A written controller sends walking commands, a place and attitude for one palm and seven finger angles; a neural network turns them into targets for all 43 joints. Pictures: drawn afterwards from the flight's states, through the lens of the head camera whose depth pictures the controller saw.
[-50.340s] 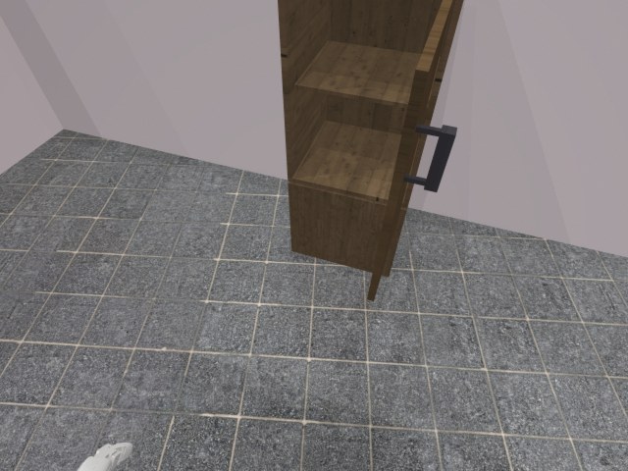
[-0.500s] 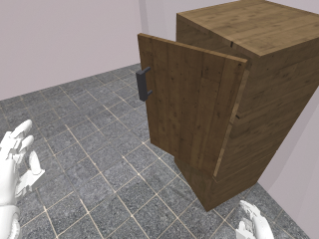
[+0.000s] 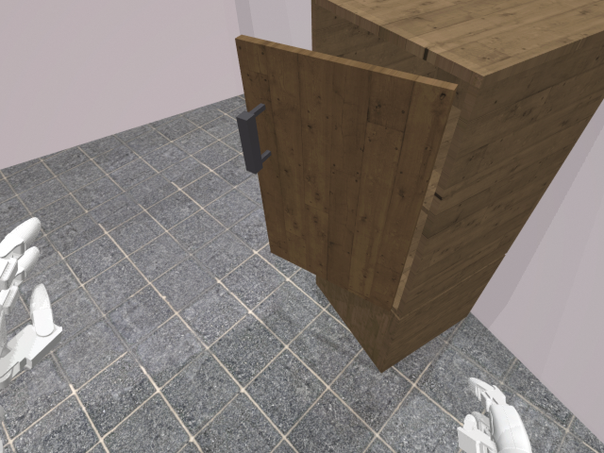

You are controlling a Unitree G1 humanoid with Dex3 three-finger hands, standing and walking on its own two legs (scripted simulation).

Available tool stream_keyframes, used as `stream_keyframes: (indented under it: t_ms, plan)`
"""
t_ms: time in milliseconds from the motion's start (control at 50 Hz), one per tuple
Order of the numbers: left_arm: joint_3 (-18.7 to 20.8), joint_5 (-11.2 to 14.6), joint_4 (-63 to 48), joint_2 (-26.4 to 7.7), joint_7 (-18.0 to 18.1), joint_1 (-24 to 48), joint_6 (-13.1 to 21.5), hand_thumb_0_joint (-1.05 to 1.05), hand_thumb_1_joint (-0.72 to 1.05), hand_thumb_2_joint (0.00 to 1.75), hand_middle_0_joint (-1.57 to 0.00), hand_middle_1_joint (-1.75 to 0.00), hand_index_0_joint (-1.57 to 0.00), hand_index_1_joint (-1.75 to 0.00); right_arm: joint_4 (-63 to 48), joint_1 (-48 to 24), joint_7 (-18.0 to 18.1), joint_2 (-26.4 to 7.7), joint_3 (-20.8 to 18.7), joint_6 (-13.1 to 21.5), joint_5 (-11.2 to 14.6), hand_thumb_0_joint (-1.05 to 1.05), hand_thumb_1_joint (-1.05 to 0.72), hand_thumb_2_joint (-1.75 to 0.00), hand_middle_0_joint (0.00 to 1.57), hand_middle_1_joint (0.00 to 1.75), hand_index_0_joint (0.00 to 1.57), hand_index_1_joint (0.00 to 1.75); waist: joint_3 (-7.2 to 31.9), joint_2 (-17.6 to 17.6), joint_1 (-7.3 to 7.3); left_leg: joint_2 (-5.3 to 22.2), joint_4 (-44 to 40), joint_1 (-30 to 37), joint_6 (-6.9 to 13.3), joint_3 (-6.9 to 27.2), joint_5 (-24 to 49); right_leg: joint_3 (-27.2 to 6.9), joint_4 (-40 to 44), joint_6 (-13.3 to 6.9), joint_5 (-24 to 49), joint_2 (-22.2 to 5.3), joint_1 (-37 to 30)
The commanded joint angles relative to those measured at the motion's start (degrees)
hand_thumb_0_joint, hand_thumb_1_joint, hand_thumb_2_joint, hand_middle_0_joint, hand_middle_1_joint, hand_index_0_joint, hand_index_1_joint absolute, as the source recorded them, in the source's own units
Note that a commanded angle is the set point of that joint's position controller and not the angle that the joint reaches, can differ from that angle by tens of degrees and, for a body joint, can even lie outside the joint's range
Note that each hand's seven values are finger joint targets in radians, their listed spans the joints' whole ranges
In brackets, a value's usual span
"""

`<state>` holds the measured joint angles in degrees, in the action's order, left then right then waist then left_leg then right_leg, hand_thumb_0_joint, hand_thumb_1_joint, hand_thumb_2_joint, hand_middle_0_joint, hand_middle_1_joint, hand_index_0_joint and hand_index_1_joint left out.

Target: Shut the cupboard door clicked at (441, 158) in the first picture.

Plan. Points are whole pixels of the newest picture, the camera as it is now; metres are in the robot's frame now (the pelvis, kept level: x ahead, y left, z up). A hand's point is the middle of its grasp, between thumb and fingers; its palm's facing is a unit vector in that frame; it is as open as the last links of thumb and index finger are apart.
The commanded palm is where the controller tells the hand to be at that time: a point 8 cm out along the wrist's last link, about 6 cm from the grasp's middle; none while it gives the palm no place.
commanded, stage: step back with the hand held close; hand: left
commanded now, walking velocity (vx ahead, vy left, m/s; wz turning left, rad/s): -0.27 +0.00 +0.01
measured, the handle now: (257, 138) +0.65 +0.14 +0.06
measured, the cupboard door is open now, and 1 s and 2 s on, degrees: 27 27 27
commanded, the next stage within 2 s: stop stepping back and stand still in 0.88 s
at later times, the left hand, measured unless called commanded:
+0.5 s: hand out of the picture +0.08 +0.30 +0.16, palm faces +0.49 -0.72 -0.48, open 7.4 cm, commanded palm +0.02 +0.33 +0.18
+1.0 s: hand out of the picture +0.00 +0.28 +0.17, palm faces +0.39 -0.82 -0.41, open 7.5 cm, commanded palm -0.05 +0.32 +0.18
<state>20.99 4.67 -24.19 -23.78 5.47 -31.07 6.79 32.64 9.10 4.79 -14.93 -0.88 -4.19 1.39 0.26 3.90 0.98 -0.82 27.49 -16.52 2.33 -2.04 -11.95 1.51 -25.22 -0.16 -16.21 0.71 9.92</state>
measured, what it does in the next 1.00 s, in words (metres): walks backwards: right foot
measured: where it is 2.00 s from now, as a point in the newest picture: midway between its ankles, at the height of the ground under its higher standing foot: outside the picture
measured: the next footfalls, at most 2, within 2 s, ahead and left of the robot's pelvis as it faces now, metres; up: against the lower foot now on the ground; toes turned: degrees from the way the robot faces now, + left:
right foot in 0.94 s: -0.27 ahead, -0.10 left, +0.00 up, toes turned -1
left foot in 1.36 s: -0.16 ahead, +0.15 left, +0.00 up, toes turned -3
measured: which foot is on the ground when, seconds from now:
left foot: down 0.00-1.00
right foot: down 0.00-0.66, up 0.68-0.92, down 0.94-1.00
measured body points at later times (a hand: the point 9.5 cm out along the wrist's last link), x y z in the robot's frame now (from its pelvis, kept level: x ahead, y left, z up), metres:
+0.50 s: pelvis -0.09 +0.01 -0.01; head -0.08 +0.02 +0.43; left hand +0.05 +0.33 +0.19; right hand +0.09 -0.21 -0.10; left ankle +0.02 +0.10 -0.73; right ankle -0.04 -0.11 -0.74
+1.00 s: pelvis -0.20 +0.03 -0.02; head -0.17 +0.06 +0.43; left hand -0.02 +0.32 +0.19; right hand +0.00 -0.18 -0.09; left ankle -0.01 +0.11 -0.73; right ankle -0.31 -0.10 -0.74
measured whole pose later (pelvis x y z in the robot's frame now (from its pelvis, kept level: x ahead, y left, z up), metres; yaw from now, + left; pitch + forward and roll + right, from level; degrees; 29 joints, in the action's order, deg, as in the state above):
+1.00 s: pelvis -0.20 +0.03 -0.02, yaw -1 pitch +3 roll -4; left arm 23.8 4.1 -32.7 -25.1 7.1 -28.5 16.2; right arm 37.7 6.8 2.2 -9.4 1.1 5.9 -1.0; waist 0.2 0.0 3.0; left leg 4.8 28.7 -34.2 -0.7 -6.8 -4.5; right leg 0.3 -27.9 -0.7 -24.3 3.8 6.6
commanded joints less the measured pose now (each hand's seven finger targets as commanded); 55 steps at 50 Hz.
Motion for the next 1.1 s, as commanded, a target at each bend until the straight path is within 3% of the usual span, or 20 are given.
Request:
stream_keyframes:
  t_ms: [0, 80, 220, 340, 420, 500, 540, 580, 660, 720, 820, 860, 880, 920, 940, 980, 1020, 1040, 1060, 1080]
  plan:
    - [11.2, 0.8, -12.5, -13.0, 2.4, 0.0, 3.8, 0.0, 0.9, 0.9, -0.2, -0.3, -0.2, -0.3, -10.9, -5.3, 0.9, -5.1, -1.9, 2.0, 0.3, 0.0, -0.9, -0.9, 0.2, 0.3, 0.2, 0.3, 11.0, -2.6, -0.12, 5.1, -0.9, 8.3, 0.3, 3.7, 23.9, -2.3, 0.0, 1.0, 26.3, -4.3, 0.4]
    - [10.4, 0.8, -12.5, -12.1, 2.5, -0.6, 4.5, 0.0, 0.9, 0.9, -0.2, -0.3, -0.2, -0.3, -11.1, -4.8, 0.9, -5.8, -2.0, 2.6, 0.3, 0.0, -0.9, -0.9, 0.2, 0.3, 0.2, 0.3, 9.0, 0.1, -0.27, 6.6, -5.0, 3.7, 0.5, 6.0, 15.5, -1.9, -0.6, 0.9, 14.7, -2.8, 1.1]
    - [10.8, -0.9, -12.2, -10.7, 3.0, 1.1, 7.0, 0.0, 0.9, 0.9, -0.2, -0.3, -0.2, -0.3, -11.0, -4.5, 1.1, -6.8, -2.0, 5.1, 0.1, 0.0, -0.9, -0.9, 0.2, 0.3, 0.2, 0.3, 4.4, 3.4, -0.2, 9.7, -14.9, -18.7, 3.5, 12.2, -21.2, -2.6, -6.6, 1.0, 3.0, -0.2, -8.7]
    - [13.6, -2.8, -15.5, -13.1, 3.2, 3.7, 9.0, 0.0, 0.9, 0.9, -0.2, -0.3, -0.2, -0.3, -9.9, -3.6, 0.9, -7.4, -2.5, 7.5, -0.9, 0.0, -0.9, -0.9, 0.2, 0.3, 0.2, 0.3, 4.9, 6.6, 0.09, 11.0, -16.0, -26.2, 4.5, 14.3, -29.4, -2.7, -11.4, 0.6, 0.0, 1.8, -12.7]
    - [12.6, -2.1, -16.7, -11.7, 3.3, 1.7, 10.0, 0.0, 0.9, 0.9, -0.2, -0.3, -0.2, -0.3, -9.8, -2.4, 0.2, -5.9, -2.6, 8.1, -0.8, 0.0, -0.9, -0.9, 0.2, 0.3, 0.2, 0.3, 4.7, 0.5, -0.6, 6.4, -5.3, -19.7, 2.2, 9.4, -25.6, -10.1, -2.8, -2.3, -8.8, -2.4, -1.1]
    - [9.9, -1.7, -17.3, -11.1, 4.7, 4.9, 10.3, 0.0, 0.9, 0.9, -0.2, -0.3, -0.2, -0.3, -6.5, -0.6, -0.7, -4.2, -2.3, 7.9, -1.1, 0.0, -0.9, -0.9, 0.2, 0.3, 0.2, 0.3, 4.0, -10.8, -2.13, 1.8, 16.4, 0.0, -2.1, 3.5, -9.8, -22.0, 9.6, -8.1, -10.0, -15.7, 21.7]
    - [10.1, -1.8, -16.0, -11.8, 5.4, 7.2, 9.8, 0.0, 0.9, 0.9, -0.2, -0.3, -0.2, -0.3, -5.6, -0.5, -0.3, -4.1, -2.2, 8.1, -1.4, 0.0, -0.9, -0.9, 0.2, 0.3, 0.2, 0.3, 3.9, -10.5, -2.61, 2.1, 13.4, 1.0, -2.0, 3.2, -6.8, -18.5, 7.5, -6.5, -2.8, -14.5, 21.1]
    - [9.3, -1.7, -15.8, -11.4, 5.3, 9.0, 9.9, 0.0, 0.9, 0.9, -0.2, -0.3, -0.2, -0.3, -6.0, -1.6, 0.3, -4.7, -2.0, 8.3, -1.0, 0.0, -0.9, -0.9, 0.2, 0.3, 0.2, 0.3, 2.1, -5.4, -2.35, 4.5, 3.2, -0.8, -0.5, 6.5, -7.0, -12.3, 2.3, -2.9, -3.9, -8.1, 20.4]
    - [13.1, -2.9, -13.7, -11.7, 4.5, 8.1, 11.7, 0.0, 0.9, 0.9, -0.2, -0.3, -0.2, -0.3, -6.4, -4.1, 1.1, -6.3, -2.5, 10.5, -1.2, 0.0, -0.9, -0.9, 0.2, 0.3, 0.2, 0.3, 4.3, 11.6, -0.46, 20.4, -21.2, -26.6, 6.1, 22.1, -35.0, -2.5, -27.2, 1.5, -5.1, 4.8, -4.3]
    - [12.7, -2.2, -15.7, -11.0, 3.4, 7.8, 11.9, 0.0, 0.9, 0.9, -0.2, -0.3, -0.2, -0.3, -6.1, -3.3, -0.6, -5.9, -3.6, 10.9, -1.6, 0.0, -0.9, -0.9, 0.2, 0.3, 0.2, 0.3, 7.1, 8.8, -0.55, 20.5, -19.2, -23.2, 5.5, 17.0, -27.2, -2.3, -34.8, 0.8, -9.6, 5.3, -2.3]
    - [10.1, 0.3, -20.9, -10.0, 2.7, 3.2, 11.6, 0.0, 0.9, 0.9, -0.2, -0.3, -0.2, -0.3, -5.6, -3.3, -2.4, -4.2, -2.6, 12.8, -1.2, 0.0, -0.9, -0.9, 0.2, 0.3, 0.2, 0.3, 11.0, 9.9, 0.01, 15.7, -17.8, -4.6, -0.8, 9.3, -18.1, 2.8, -12.5, -0.5, -15.7, 5.2, 2.9]
    - [9.9, 0.7, -21.3, -10.1, 2.5, 4.0, 12.1, 0.0, 0.9, 0.9, -0.2, -0.3, -0.2, -0.3, -3.9, -2.1, -2.4, -3.7, -2.2, 12.9, -1.8, 0.0, -0.9, -0.9, 0.2, 0.3, 0.2, 0.3, 12.0, 10.1, -0.26, 14.9, -16.0, 1.6, -3.7, 8.3, -12.5, 1.9, 0.9, -1.3, -12.6, 3.3, 2.7]
    - [10.5, 0.7, -21.4, -11.6, 2.5, 5.1, 12.6, 0.0, 0.9, 0.9, -0.2, -0.3, -0.2, -0.3, -3.1, -1.6, -2.3, -3.3, -2.0, 12.8, -2.1, 0.0, -0.9, -0.9, 0.2, 0.3, 0.2, 0.3, 12.7, 6.3, -0.63, 13.5, -10.9, 5.2, -5.3, 6.4, -7.5, -1.8, 7.4, -2.4, -10.3, 0.1, 4.7]
    - [11.4, 0.3, -20.9, -13.9, 3.1, 7.7, 13.2, 0.0, 0.9, 0.9, -0.2, -0.3, -0.2, -0.3, -1.5, -0.8, -1.7, -2.0, -1.6, 12.2, -2.0, 0.0, -0.9, -0.9, 0.2, 0.3, 0.2, 0.3, 12.6, -4.9, -1.59, 8.3, 6.9, 13.0, -6.1, -0.6, 1.5, -13.7, 11.8, -6.4, 1.4, -11.0, 15.2]
    - [13.4, -0.1, -21.1, -16.7, 3.9, 9.2, 13.2, 0.0, 0.9, 0.9, -0.2, -0.3, -0.2, -0.3, -0.4, -0.8, -1.1, -1.3, -1.3, 12.2, -2.5, 0.0, -0.9, -0.9, 0.2, 0.3, 0.2, 0.3, 14.0, -7.4, -2.04, 6.8, 11.2, 13.6, -5.9, -0.9, 0.1, -14.7, 10.8, -6.8, 14.3, -15.9, 16.2]
    - [12.1, 0.0, -21.0, -15.5, 3.4, 11.4, 12.1, 0.0, 0.9, 0.9, -0.2, -0.3, -0.2, -0.3, -2.6, -2.5, 0.2, -2.6, -2.1, 13.0, -0.8, 0.0, -0.9, -0.9, 0.2, 0.3, 0.2, 0.3, 13.7, -9.8, -2.97, 4.9, 5.8, 15.0, -3.3, -0.6, 10.2, -5.8, 0.2, -1.6, 25.9, -9.2, 12.9]
    - [13.8, 0.2, -17.3, -15.0, 3.1, 5.1, 8.3, 0.0, 0.9, 0.9, -0.2, -0.3, -0.2, -0.3, -4.1, -1.9, 0.6, -3.7, -2.2, 11.4, -0.9, 0.0, -0.9, -0.9, 0.2, 0.3, 0.2, 0.3, 16.9, 1.6, -1.95, 7.5, 1.4, 19.4, -0.2, 2.8, 25.6, -0.3, -6.8, 1.8, 18.9, -0.4, 11.2]
    - [14.2, 0.6, -15.8, -14.9, 2.7, 4.3, 7.2, 0.0, 0.9, 0.9, -0.2, -0.3, -0.2, -0.3, -4.3, -3.0, 0.3, -4.7, -2.3, 11.4, -0.8, 0.0, -0.9, -0.9, 0.2, 0.3, 0.2, 0.3, 14.0, 6.8, -1.1, 8.9, -4.1, 14.7, 0.3, 6.5, 15.6, 1.1, -6.7, 1.8, 3.5, 2.4, 9.2]
    - [11.1, 1.3, -12.9, -11.2, 2.4, 4.9, 7.1, 0.0, 0.9, 0.9, -0.2, -0.3, -0.2, -0.3, -5.3, -4.3, 0.1, -4.0, -1.3, 11.2, 0.0, 0.0, -0.9, -0.9, 0.2, 0.3, 0.2, 0.3, 5.7, 7.7, -1.5, 11.1, -11.3, 5.2, -0.4, 8.9, -6.7, 1.1, -2.4, 0.8, -11.7, 3.1, 8.0]
    - [13.1, 1.3, -9.2, -12.4, 2.6, 1.3, 6.4, 0.0, 0.9, 0.9, -0.2, -0.3, -0.2, -0.3, -6.2, -4.3, 0.2, -4.7, -1.4, 10.6, -0.5, 0.0, -0.9, -0.9, 0.2, 0.3, 0.2, 0.3, 2.1, 8.1, -1.29, 10.4, -17.3, -2.3, -4.0, 9.4, -24.8, 2.4, 0.3, -1.1, -19.7, 4.6, 6.1]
